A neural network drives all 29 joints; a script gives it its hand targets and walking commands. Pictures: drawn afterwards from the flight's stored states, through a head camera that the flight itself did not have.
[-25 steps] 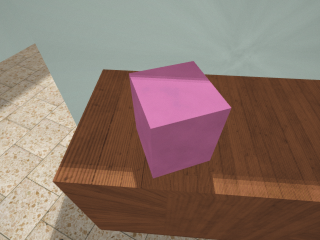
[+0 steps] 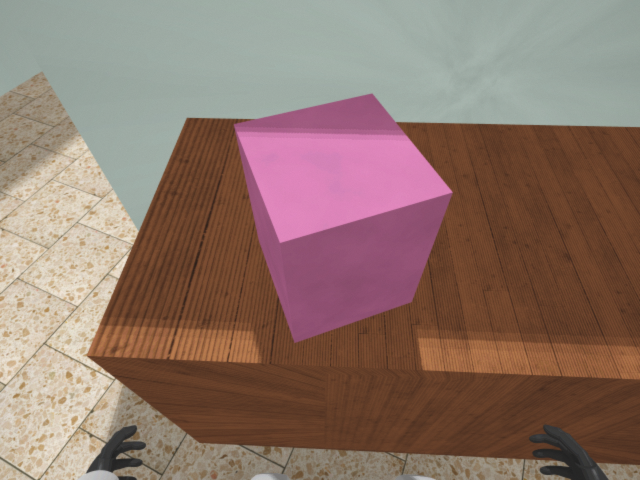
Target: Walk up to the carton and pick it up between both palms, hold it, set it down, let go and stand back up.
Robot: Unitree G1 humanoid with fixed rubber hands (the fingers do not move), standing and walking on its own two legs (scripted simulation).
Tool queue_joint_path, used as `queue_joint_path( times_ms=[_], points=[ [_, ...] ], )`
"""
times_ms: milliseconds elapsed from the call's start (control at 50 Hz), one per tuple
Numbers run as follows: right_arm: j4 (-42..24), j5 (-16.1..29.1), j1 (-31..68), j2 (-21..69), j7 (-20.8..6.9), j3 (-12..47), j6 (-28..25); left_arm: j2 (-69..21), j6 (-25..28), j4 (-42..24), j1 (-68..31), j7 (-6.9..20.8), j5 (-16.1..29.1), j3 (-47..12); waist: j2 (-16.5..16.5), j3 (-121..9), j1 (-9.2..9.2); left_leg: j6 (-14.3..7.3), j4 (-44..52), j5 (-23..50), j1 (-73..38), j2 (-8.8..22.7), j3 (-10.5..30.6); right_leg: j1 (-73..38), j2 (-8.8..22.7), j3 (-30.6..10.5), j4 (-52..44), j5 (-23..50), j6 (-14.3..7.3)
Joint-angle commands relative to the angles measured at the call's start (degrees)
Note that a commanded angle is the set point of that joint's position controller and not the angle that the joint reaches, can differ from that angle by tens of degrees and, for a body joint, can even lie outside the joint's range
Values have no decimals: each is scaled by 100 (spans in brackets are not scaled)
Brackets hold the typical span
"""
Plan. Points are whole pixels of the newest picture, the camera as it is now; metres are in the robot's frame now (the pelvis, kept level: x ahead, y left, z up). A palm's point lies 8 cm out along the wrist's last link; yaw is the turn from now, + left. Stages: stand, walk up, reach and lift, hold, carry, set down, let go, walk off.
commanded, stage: reach and lift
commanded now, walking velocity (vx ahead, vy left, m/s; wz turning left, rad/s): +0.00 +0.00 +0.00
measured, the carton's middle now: (332, 222) +0.45 +0.02 +0.04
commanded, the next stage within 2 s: none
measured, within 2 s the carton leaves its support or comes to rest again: neither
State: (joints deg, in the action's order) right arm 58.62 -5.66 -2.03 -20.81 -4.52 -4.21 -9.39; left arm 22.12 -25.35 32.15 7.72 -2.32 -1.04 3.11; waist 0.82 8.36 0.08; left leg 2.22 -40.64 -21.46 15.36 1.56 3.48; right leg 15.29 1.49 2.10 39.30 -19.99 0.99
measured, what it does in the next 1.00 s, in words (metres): stands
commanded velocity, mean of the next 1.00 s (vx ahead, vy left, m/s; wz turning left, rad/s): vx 0.00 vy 0.00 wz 0.00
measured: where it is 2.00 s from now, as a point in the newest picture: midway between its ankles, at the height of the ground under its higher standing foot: outside the picture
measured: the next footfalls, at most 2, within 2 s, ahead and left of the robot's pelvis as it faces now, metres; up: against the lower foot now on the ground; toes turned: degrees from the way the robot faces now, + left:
none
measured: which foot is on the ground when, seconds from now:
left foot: down 0.00-1.00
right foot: down 0.00-1.00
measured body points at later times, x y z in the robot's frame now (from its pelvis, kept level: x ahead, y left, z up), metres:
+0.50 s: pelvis +0.00 +0.00 +0.02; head +0.01 +0.01 +0.47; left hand +0.16 +0.27 -0.06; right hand +0.18 -0.29 -0.05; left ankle +0.01 +0.14 -0.72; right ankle +0.02 -0.13 -0.72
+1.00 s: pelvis +0.01 -0.01 +0.03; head +0.00 -0.01 +0.48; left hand +0.20 +0.22 -0.02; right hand +0.20 -0.29 -0.02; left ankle +0.01 +0.14 -0.72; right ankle +0.02 -0.13 -0.72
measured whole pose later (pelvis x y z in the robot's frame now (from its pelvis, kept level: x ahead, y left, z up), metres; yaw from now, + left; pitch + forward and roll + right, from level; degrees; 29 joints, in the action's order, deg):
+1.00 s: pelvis +0.01 -0.01 +0.03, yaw +0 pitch -1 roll +0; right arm 40.4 10.0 -7.9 -20.8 -11.8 -4.2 -11.5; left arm 8.3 -7.7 18.3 13.0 -9.9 -0.2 0.9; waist 0.5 -1.1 1.7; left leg 3.2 -22.5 -12.0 10.0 2.8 3.0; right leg 10.7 0.3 2.1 22.3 -11.1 0.1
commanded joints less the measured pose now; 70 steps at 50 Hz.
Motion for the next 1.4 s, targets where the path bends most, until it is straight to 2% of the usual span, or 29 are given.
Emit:
queue_joint_path(
  times_ms=[0,20,80,140,200,220,300,340,380,460,500,520,580,600,640,720,760,800,820,880,920,1020,1040,1060,1080,1160,1300,1360,1380],
  points=[
    [-1050,226,322,-1387,-44,-860,-309,464,-21,-1830,-369,-47,-168,334,-146,-1484,-14,67,839,1866,-441,21,-650,-589,-408,508,-832,1806,-363],
    [-1080,344,192,-1392,-78,-827,-353,319,34,-1938,-242,-29,-103,281,-135,-1643,-54,109,829,2338,-711,-17,-603,-668,-428,494,-914,2233,-373],
    [-1189,482,162,-1389,-107,-621,-408,337,199,-1722,66,-24,-198,443,68,-1436,204,105,951,2732,-713,-164,-601,-1034,-399,383,-1191,2721,-242],
    [-1401,596,112,-1176,-75,-329,-420,289,413,-1514,100,34,-284,673,380,-1451,310,3,1126,2584,-559,-279,-677,-1483,-303,245,-1353,3109,-61],
    [-1507,673,70,-1124,-110,-301,-439,221,650,-1538,-9,-24,-195,753,456,-1552,318,-27,1462,2318,-657,-312,-695,-1612,-320,193,-1556,2836,32],
    [-1386,699,-54,-1038,-170,-277,-419,77,678,-1724,112,-69,-191,684,193,-1602,306,9,1524,2377,-769,-261,-712,-1562,-324,213,-1627,2599,-50],
    [-1611,769,-228,-1054,-256,-324,-484,-177,975,-2052,237,-199,-21,491,162,-1812,189,64,1738,2223,-973,-223,-668,-1495,-385,235,-1854,2071,-108],
    [-1645,804,-229,-1025,-291,-378,-481,-332,1031,-1880,414,-227,103,420,249,-1729,251,35,1846,2385,-1045,-232,-649,-1444,-423,254,-1935,2139,-98],
    [-1657,895,-363,-1048,-362,-400,-481,-477,1148,-2262,455,-306,108,284,43,-1944,136,118,1964,2203,-1326,-156,-594,-1269,-427,254,-2026,1872,-152],
    [-1819,992,-427,-1083,-484,-497,-508,-605,1393,-2465,451,-419,152,116,111,-1715,154,127,2153,1863,-1384,-146,-578,-1042,-474,224,-2157,1467,-199],
    [-1802,1106,-475,-1105,-544,-543,-520,-701,1466,-2527,515,-465,170,5,-116,-1631,136,187,2201,1679,-1336,-179,-589,-1023,-403,175,-2219,1334,-247],
    [-1977,1077,-424,-1171,-553,-582,-507,-759,1493,-2538,541,-478,205,3,74,-1494,162,150,2251,1468,-1294,-163,-576,-917,-440,184,-2231,1120,-259],
    [-2152,1206,-311,-1170,-662,-594,-463,-897,1558,-2519,515,-559,163,-150,-40,-1363,237,147,2362,966,-1090,-150,-582,-784,-406,125,-2279,694,-271],
    [-2219,1220,-203,-1107,-652,-590,-430,-923,1540,-2375,432,-563,204,-171,96,-1132,248,49,2447,499,-875,-152,-606,-768,-376,105,-2292,370,-260],
    [-2600,1280,-138,-1065,-668,-578,-403,-929,1630,-2528,266,-597,298,-211,360,-1192,248,5,2443,461,-822,-183,-643,-769,-333,42,-2324,293,-226],
    [-2840,1431,-140,-1095,-735,-613,-356,-1108,1756,-2923,129,-702,396,-428,207,-1329,120,27,2503,143,-898,-117,-583,-444,-351,84,-2235,123,-265],
    [-2832,1534,-262,-1067,-739,-493,-345,-1172,1838,-2867,293,-741,278,-344,248,-1398,193,4,2469,425,-960,-145,-635,-585,-338,50,-2277,328,-256],
    [-2793,1596,-328,-1241,-771,-580,-384,-1337,1910,-2991,428,-775,298,-493,177,-1504,96,88,2464,736,-1137,-136,-579,-527,-423,82,-2242,633,-307],
    [-2953,1665,-292,-1108,-754,-526,-374,-1252,1893,-3060,401,-780,254,-398,92,-1477,202,63,2408,685,-1029,-166,-626,-547,-343,8,-2280,548,-286],
    [-2983,1764,-319,-1151,-781,-426,-375,-1393,2018,-3032,527,-825,245,-447,309,-1430,160,53,2420,831,-1139,-147,-579,-549,-393,-10,-2340,558,-297],
    [-3129,1823,-403,-1106,-746,-371,-367,-1384,2067,-2940,646,-835,275,-376,334,-1393,253,10,2416,1149,-1082,-208,-640,-691,-365,-47,-2312,853,-230],
    [-3172,2231,-725,-1263,-783,-148,-625,-1615,2369,-3482,1202,-844,309,-472,208,-1792,258,178,2178,2646,-1644,-167,-505,-776,-540,-29,-2335,1799,-309],
    [-3357,2216,-729,-1312,-766,-128,-656,-1561,2407,-3466,1238,-848,316,-407,403,-1764,244,169,2138,2748,-1538,-182,-493,-925,-569,-34,-2300,1916,-296],
    [-3424,2263,-661,-1398,-782,-99,-708,-1609,2459,-3595,1290,-860,312,-483,311,-1766,351,168,2137,2712,-1515,-173,-539,-827,-571,-39,-2289,1863,-302],
    [-3393,2246,-767,-1365,-792,-95,-770,-1649,2564,-3660,1222,-892,340,-627,269,-1799,254,171,2138,2645,-1583,-178,-505,-833,-541,-28,-2322,1768,-310],
    [-3336,2455,-833,-1403,-845,25,-987,-1830,2738,-3993,1488,-953,311,-694,156,-1987,252,215,2004,3211,-1714,-135,-476,-789,-622,-57,-2265,2133,-359],
    [-3492,2679,-488,-1555,-988,173,-1186,-2168,2950,-4175,1266,-1102,367,-926,365,-1706,254,187,2060,2602,-1453,-115,-450,-431,-702,-77,-2265,1455,-402],
    [-3503,2821,-525,-1482,-1046,230,-1218,-2208,3027,-4429,1150,-1226,373,-993,135,-1823,278,171,1999,2465,-1303,-132,-450,-437,-641,-118,-2170,1409,-412],
    [-3723,2820,-378,-1447,-1036,339,-1220,-2234,3024,-4425,999,-1265,349,-1018,257,-1667,357,120,2082,2194,-1159,-167,-528,-456,-643,-122,-2209,1255,-380]
  ],
)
